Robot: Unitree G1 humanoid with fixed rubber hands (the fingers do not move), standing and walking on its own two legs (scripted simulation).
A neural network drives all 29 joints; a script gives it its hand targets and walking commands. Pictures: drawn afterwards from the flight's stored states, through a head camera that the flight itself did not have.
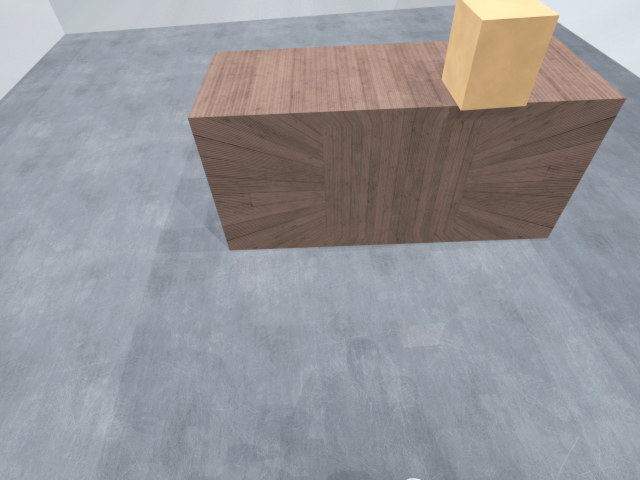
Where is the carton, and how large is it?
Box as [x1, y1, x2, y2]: [442, 0, 559, 110]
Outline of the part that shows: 457,0 442,75 442,80 461,110 525,105 559,15 537,0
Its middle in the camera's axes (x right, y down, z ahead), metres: +0.51 -0.56 +1.16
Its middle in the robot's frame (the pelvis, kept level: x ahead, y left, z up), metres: +1.25 -0.52 -0.01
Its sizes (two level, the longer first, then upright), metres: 0.210 0.200 0.250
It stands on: a pedestal, 0.62 m high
